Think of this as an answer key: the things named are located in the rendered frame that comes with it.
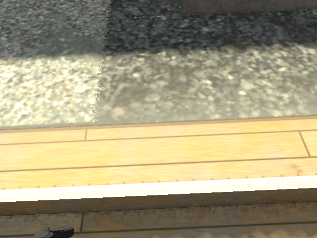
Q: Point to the robot left hand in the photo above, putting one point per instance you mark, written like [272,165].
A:
[55,232]

